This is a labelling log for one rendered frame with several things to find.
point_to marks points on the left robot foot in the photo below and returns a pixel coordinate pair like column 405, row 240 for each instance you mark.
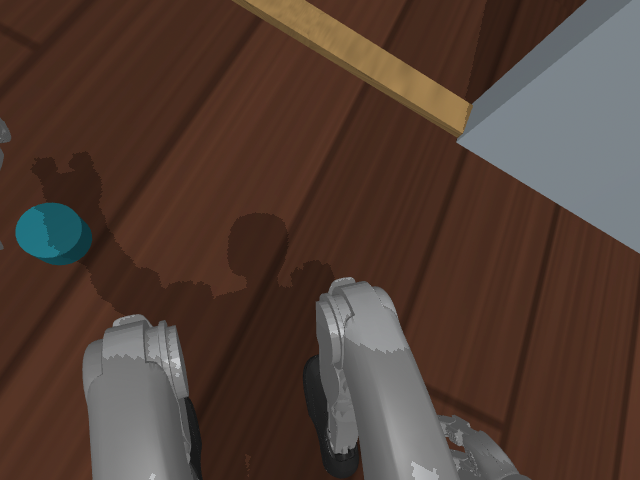
column 196, row 443

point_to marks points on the right robot foot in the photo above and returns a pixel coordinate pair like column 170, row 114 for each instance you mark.
column 338, row 465

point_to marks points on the tin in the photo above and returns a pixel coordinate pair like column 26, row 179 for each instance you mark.
column 53, row 233

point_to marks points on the right robot hand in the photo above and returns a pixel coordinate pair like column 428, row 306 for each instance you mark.
column 483, row 458

